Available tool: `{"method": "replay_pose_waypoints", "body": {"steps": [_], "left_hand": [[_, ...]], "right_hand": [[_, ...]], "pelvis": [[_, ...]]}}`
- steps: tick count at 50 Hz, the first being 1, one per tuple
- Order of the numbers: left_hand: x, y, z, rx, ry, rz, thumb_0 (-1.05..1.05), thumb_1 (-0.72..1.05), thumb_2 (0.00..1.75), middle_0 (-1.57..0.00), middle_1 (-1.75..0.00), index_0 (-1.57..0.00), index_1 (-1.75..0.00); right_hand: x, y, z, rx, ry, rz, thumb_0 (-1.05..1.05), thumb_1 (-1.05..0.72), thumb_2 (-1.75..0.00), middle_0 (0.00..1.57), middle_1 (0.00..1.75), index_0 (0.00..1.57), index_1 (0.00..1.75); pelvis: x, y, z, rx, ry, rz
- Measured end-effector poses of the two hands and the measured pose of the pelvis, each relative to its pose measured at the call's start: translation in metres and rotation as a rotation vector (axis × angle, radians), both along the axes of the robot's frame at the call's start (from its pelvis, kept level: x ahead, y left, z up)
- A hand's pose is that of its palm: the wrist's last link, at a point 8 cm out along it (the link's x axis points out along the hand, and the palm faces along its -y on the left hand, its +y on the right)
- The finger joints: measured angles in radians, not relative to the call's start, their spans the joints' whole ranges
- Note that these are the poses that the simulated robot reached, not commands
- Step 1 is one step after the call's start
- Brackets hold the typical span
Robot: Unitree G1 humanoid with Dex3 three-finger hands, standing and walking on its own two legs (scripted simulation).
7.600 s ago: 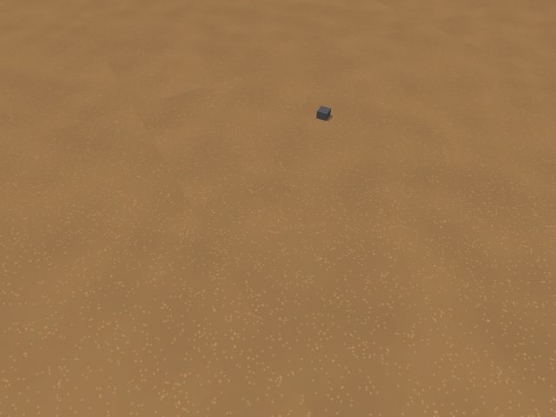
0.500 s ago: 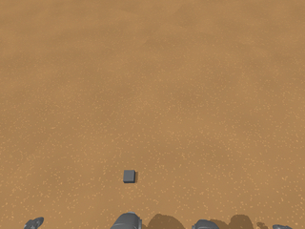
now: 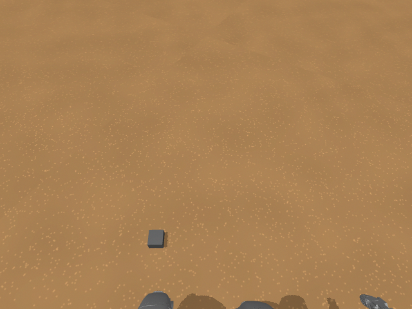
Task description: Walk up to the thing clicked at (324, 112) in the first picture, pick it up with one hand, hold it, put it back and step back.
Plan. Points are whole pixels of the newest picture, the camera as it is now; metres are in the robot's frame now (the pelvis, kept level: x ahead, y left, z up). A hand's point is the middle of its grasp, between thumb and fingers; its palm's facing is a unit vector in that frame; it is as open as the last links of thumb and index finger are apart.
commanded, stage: walk up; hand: left
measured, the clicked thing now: (156, 238) +0.47 +0.22 -0.72
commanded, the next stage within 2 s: none
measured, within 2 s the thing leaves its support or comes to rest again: neither
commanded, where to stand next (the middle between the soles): +0.07 -0.01 m, yaw -2 degrees
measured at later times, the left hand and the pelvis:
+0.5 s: hand out of the picture +0.08 +0.27 -0.13, palm faces -0.01 -0.93 -0.38, open 7.4 cm; pelvis +0.00 +0.01 +0.02, yaw -1 degrees
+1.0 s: hand out of the picture +0.06 +0.29 -0.13, palm faces -0.04 -0.91 -0.42, open 7.4 cm; pelvis -0.03 +0.01 +0.02, yaw -2 degrees
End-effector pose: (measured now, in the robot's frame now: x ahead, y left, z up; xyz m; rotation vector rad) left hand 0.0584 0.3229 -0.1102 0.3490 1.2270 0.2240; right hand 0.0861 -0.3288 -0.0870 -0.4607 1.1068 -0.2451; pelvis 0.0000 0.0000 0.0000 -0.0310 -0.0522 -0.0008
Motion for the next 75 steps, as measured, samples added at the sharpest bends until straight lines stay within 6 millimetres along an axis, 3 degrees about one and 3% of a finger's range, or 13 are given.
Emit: {"method": "replay_pose_waypoints", "body": {"steps": [5,10,18,24,29,41,46,50,55,60,67,70,75], "left_hand": [[-0.004,-0.019,0.018,0.001,-0.039,-0.003,0.0,0.91,0.9,-0.2,-0.3,-0.2,-0.3],[-0.009,-0.023,0.031,0.016,-0.035,-0.008,0.0,0.91,0.9,-0.2,-0.3,-0.2,-0.3],[0.003,-0.004,0.022,0.033,-0.047,0.005,0.01,0.91,0.9,-0.2,-0.3,-0.2,-0.3],[0.016,-0.007,0.021,0.004,-0.076,-0.015,0.01,0.91,0.9,-0.2,-0.3,-0.2,-0.3],[0.019,-0.009,0.024,-0.012,-0.074,-0.029,0.0,0.91,0.9,-0.2,-0.3,-0.2,-0.3],[0.013,-0.005,0.029,-0.019,-0.023,-0.018,0.0,0.91,0.9,-0.2,-0.3,-0.2,-0.3],[0.011,0.003,0.024,0.007,-0.005,-0.013,0.0,0.91,0.9,-0.2,-0.3,-0.2,-0.3],[-0.001,0.005,0.021,0.041,0.009,-0.016,0.0,0.91,0.9,-0.2,-0.3,-0.2,-0.3],[-0.042,-0.006,0.02,0.08,0.043,-0.011,0.0,0.91,0.9,-0.2,-0.3,-0.2,-0.3],[-0.078,-0.019,0.03,0.076,0.083,0.0,0.0,0.91,0.9,-0.2,-0.3,-0.2,-0.3],[-0.079,-0.016,0.045,0.031,-0.041,0.05,0.01,0.9,0.9,-0.21,-0.3,-0.2,-0.3],[-0.083,-0.004,0.047,0.017,-0.066,0.072,0.0,0.9,0.9,-0.21,-0.3,-0.2,-0.3],[-0.092,0.03,0.029,-0.001,-0.003,0.079,0.0,0.9,0.9,-0.21,-0.3,-0.2,-0.3]], "right_hand": [[-0.016,-0.019,0.002,0.01,0.057,-0.033,0.0,-0.9,-0.9,0.21,0.3,0.2,0.3],[-0.014,-0.018,0.002,0.045,0.065,-0.026,0.01,-0.9,-0.9,0.21,0.3,0.2,0.3],[0.001,0.017,-0.011,0.104,0.061,-0.016,0.0,-0.91,-0.9,0.2,0.3,0.2,0.3],[0.015,0.046,-0.01,0.164,0.023,0.002,0.0,-0.9,-0.9,0.21,0.3,0.2,0.3],[0.025,0.057,-0.004,0.189,-0.013,0.003,0.0,-0.9,-0.9,0.21,0.3,0.2,0.3],[0.015,0.049,0.007,0.167,0.029,-0.037,0.0,-0.9,-0.9,0.21,0.3,0.2,0.3],[0.0,0.035,0.002,0.137,0.066,-0.069,0.0,-0.9,-0.9,0.21,0.3,0.2,0.3],[-0.012,0.022,-0.006,0.121,0.076,-0.074,0.0,-0.9,-0.9,0.21,0.3,0.2,0.3],[-0.02,0.005,-0.023,0.132,0.035,-0.076,0.0,-0.9,-0.9,0.21,0.3,0.2,0.3],[-0.038,0.011,-0.023,0.169,0.036,-0.073,0.0,-0.91,-0.9,0.2,0.3,0.2,0.3],[-0.077,0.021,-0.016,0.172,0.163,-0.02,0.0,-0.91,-0.9,0.21,0.3,0.2,0.3],[-0.074,0.025,-0.004,0.145,0.179,0.008,0.01,-0.91,-0.9,0.21,0.3,0.2,0.3],[-0.046,0.037,0.014,0.08,0.071,0.033,0.01,-0.9,-0.9,0.21,0.3,0.2,0.3]], "pelvis": [[0.004,-0.013,0.011,0.044,-0.004,-0.004],[0.009,-0.013,0.019,0.035,-0.002,-0.007],[0.01,-0.001,0.012,0.041,-0.019,0.003],[0.004,0.006,0.017,0.015,-0.019,-0.008],[0.004,0.011,0.022,0.019,-0.015,-0.012],[0.004,0.015,0.033,0.018,-0.004,-0.023],[-0.014,0.015,0.028,0.028,0.005,-0.026],[-0.032,0.007,0.02,0.034,0.007,-0.029],[-0.053,-0.006,0.007,0.031,0.004,-0.047],[-0.062,-0.009,0.017,0.056,0.001,-0.053],[-0.054,-0.001,0.029,0.047,0.017,0.02],[-0.048,0.007,0.032,0.049,0.015,0.037],[-0.039,0.029,0.025,0.044,-0.002,0.036]]}}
